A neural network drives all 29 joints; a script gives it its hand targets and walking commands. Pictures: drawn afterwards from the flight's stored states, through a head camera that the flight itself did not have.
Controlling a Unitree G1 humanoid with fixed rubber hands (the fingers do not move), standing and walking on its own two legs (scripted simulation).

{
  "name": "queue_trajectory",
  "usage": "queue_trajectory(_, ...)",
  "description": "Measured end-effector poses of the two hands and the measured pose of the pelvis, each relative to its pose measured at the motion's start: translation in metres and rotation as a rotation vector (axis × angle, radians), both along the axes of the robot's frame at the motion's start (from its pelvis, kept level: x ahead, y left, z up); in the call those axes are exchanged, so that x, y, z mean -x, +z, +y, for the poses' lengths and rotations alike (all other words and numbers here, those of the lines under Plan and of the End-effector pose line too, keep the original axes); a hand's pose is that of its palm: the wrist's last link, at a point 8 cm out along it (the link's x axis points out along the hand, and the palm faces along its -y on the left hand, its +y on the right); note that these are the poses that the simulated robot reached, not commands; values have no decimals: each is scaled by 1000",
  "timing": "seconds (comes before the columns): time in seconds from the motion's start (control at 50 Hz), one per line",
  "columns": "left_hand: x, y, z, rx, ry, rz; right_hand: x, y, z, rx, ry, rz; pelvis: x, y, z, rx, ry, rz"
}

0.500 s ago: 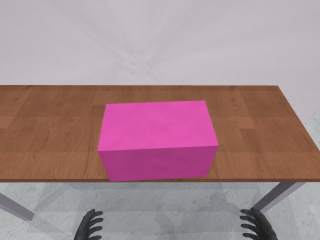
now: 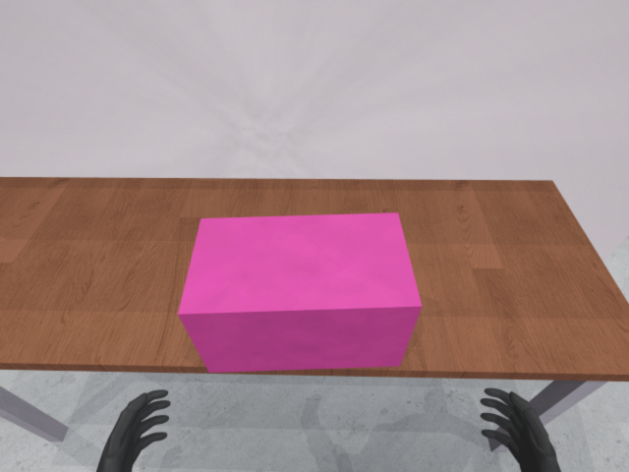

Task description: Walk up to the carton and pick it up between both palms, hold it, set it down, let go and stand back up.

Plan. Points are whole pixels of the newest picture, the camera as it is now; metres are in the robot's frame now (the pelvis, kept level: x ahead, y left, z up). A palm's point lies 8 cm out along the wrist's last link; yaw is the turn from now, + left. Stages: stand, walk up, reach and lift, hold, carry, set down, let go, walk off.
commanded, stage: reach and lift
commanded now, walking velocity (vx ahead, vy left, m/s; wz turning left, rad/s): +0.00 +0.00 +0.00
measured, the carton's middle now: (302, 293) +0.39 +0.05 -0.04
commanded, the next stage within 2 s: none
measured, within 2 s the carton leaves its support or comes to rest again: neither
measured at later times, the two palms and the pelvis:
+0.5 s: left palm (118, 413) +0.20 +0.28 -0.02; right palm (519, 399) +0.22 -0.23 -0.03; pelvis -0.02 +0.00 -0.01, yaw +1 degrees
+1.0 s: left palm (128, 324) +0.30 +0.28 +0.03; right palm (529, 328) +0.29 -0.24 +0.03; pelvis -0.03 +0.01 +0.00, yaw +0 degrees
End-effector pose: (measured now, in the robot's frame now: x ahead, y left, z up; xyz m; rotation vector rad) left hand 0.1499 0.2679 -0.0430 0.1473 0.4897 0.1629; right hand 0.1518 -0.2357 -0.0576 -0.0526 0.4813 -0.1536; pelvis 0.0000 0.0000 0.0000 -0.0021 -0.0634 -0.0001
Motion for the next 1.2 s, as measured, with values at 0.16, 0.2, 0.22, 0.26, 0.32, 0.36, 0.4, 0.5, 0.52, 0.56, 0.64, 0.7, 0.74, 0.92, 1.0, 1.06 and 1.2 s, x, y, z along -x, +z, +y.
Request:
queue_trajectory(0.16,0,7,1,19,20,-83,-3,4,-3,-12,3,-55,7,-2,-1,-5,2,3)
queue_trajectory(0.2,-4,10,3,24,29,-117,-9,8,-3,-13,9,-80,9,-3,-1,-6,3,8)
queue_trajectory(0.22,-6,12,4,27,33,-133,-12,10,-3,-13,12,-93,10,-3,-1,-6,3,10)
queue_trajectory(0.26,-12,14,7,31,38,-160,-21,15,-3,-13,18,-118,13,-4,-1,-6,5,14)
queue_trajectory(0.32,-22,17,10,42,45,-195,-36,22,0,-17,28,-149,18,-5,0,-5,9,21)
queue_trajectory(0.36,-30,20,11,50,46,-210,-45,26,2,-20,34,-163,20,-6,0,-4,13,26)
queue_trajectory(0.4,-38,22,10,59,45,-223,-53,29,4,-24,40,-169,22,-6,1,-2,17,32)
queue_trajectory(0.5,-52,25,8,75,37,-218,-67,31,8,-35,42,-152,25,-5,3,4,22,49)
queue_trajectory(0.52,-55,25,8,78,36,-212,-68,31,8,-36,41,-146,25,-5,4,5,23,53)
queue_trajectory(0.56,-59,25,8,80,35,-201,-72,31,7,-38,35,-137,26,-5,4,8,23,64)
queue_trajectory(0.64,-71,28,10,79,39,-190,-81,34,3,-43,23,-133,26,-5,6,11,20,94)
queue_trajectory(0.7,-83,34,11,79,35,-199,-90,42,-1,-46,18,-146,27,-4,7,14,16,116)
queue_trajectory(0.74,-92,40,12,78,26,-207,-97,48,-3,-42,19,-160,27,-4,7,14,12,127)
queue_trajectory(0.92,-133,67,13,85,-13,-223,-125,78,-9,-35,27,-172,31,0,8,14,-3,147)
queue_trajectory(1.0,-148,75,9,90,-28,-215,-136,86,-9,-36,38,-160,34,1,9,16,-8,163)
queue_trajectory(1.06,-158,79,5,93,-31,-209,-145,92,-7,-40,50,-156,36,1,9,17,-11,179)
queue_trajectory(1.2,-177,85,1,83,-34,-199,-168,98,0,-50,73,-170,39,0,10,19,-16,229)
